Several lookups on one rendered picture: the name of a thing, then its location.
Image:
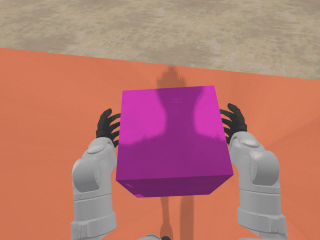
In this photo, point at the carton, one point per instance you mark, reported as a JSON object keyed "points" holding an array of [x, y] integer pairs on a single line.
{"points": [[172, 142]]}

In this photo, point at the right robot forearm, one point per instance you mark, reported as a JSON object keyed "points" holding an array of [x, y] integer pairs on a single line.
{"points": [[259, 208]]}

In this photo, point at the right robot hand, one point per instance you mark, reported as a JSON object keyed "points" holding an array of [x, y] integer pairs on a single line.
{"points": [[237, 123]]}

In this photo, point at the left robot forearm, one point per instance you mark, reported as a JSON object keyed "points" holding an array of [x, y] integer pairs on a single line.
{"points": [[94, 217]]}

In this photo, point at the left robot hand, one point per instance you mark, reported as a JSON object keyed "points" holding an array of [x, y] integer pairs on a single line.
{"points": [[104, 129]]}

